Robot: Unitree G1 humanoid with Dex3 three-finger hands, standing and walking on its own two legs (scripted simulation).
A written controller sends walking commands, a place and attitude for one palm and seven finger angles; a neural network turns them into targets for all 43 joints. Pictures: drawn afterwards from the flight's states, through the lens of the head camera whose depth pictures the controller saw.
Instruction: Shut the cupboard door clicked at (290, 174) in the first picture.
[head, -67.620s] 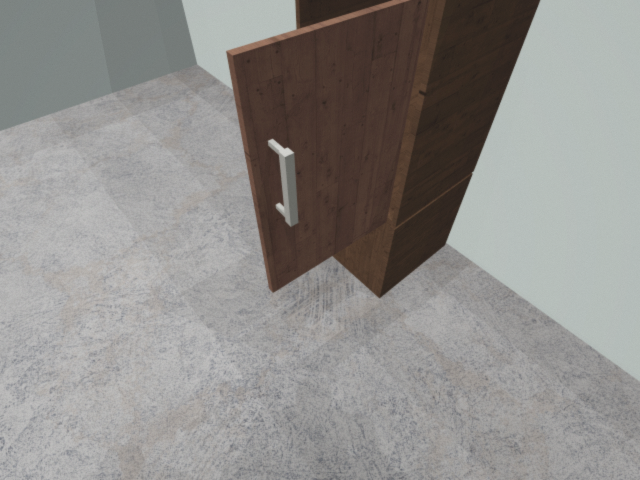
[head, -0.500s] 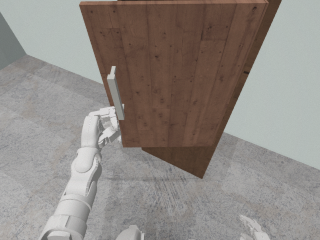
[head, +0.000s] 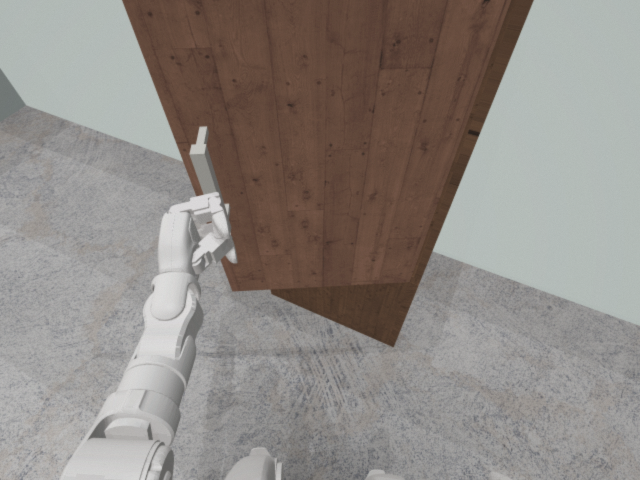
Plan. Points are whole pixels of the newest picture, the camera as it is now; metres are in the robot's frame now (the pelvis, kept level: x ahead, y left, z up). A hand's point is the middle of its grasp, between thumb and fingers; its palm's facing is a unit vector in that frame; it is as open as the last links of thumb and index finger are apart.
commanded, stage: bring the fist close to the handle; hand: left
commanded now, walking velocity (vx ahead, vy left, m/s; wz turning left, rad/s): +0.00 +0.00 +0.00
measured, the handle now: (214, 185) +0.50 +0.15 +0.07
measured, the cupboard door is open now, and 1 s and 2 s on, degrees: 29 17 6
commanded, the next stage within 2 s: push the door shut along its arc in 0.04 s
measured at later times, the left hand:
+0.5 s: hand (227, 216) +0.44 +0.13 +0.07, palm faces -0.04 -1.00 -0.02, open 3.1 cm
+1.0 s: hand (237, 185) +0.50 +0.12 +0.07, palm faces -0.14 -0.99 -0.02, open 3.2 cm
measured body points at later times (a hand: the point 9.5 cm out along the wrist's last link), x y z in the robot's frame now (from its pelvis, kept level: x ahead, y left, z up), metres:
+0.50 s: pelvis +0.00 +0.01 -0.01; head +0.07 +0.01 +0.44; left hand +0.43 +0.18 +0.07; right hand +0.08 -0.25 -0.13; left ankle +0.06 +0.12 -0.68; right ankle -0.02 -0.09 -0.68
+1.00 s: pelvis -0.02 +0.02 -0.03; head +0.09 +0.03 +0.41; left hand +0.50 +0.17 +0.07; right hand -0.02 -0.25 -0.14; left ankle +0.06 +0.12 -0.68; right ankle -0.02 -0.09 -0.68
